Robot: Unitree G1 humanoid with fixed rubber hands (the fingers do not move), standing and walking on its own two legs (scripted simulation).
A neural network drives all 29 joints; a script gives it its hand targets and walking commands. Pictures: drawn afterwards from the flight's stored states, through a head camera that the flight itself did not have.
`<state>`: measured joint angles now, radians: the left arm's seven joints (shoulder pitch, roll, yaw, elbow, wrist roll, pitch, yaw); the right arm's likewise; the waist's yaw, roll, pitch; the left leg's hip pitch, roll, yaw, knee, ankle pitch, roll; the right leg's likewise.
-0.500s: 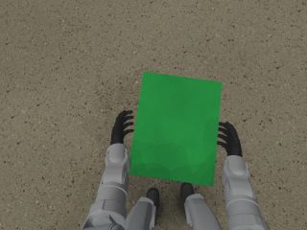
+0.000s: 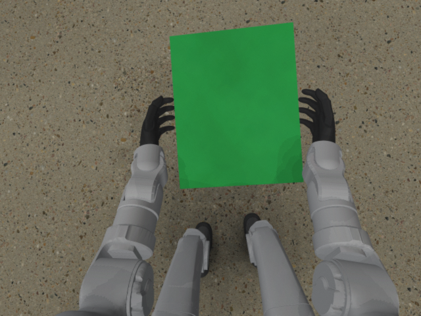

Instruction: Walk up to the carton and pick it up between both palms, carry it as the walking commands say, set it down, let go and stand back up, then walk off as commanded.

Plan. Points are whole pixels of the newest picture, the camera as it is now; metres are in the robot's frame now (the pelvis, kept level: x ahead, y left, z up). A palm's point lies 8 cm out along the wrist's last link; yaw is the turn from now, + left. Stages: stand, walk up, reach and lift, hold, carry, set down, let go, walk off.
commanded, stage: set down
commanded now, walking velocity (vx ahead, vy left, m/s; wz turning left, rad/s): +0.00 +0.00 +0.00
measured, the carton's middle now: (234, 116) +0.49 -0.05 -0.21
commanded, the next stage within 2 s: none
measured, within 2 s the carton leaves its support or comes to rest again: neither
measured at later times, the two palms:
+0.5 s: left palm (167, 123) +0.48 +0.11 -0.18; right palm (308, 126) +0.44 -0.20 -0.17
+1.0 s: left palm (175, 117) +0.53 +0.10 -0.27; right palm (293, 128) +0.46 -0.20 -0.27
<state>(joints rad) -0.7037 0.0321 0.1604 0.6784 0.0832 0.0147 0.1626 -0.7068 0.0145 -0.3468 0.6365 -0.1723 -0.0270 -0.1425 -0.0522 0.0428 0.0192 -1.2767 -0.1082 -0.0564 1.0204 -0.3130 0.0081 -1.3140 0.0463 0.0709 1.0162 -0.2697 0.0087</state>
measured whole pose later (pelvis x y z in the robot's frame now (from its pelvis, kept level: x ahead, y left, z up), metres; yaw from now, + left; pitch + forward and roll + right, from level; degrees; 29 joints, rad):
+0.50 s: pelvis +0.00 -0.01 -0.09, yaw -1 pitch +39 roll +1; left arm -0.97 0.10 0.30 0.86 0.10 0.21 0.07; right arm -0.90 0.05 -0.45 0.67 -0.20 0.19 -0.17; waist -0.05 0.03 -0.07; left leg -1.62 -0.11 -0.06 1.44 -0.49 -0.02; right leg -1.67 0.09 0.05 1.41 -0.42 -0.01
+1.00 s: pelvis -0.03 +0.01 -0.16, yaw -2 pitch +41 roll -2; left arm -1.27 0.14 0.25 0.77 0.06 0.21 0.18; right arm -1.14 0.00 -0.55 0.57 -0.14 0.18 -0.14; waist -0.05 0.04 0.15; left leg -1.91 -0.14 -0.06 1.70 -0.51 0.00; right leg -1.92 0.09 0.03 1.63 -0.43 0.04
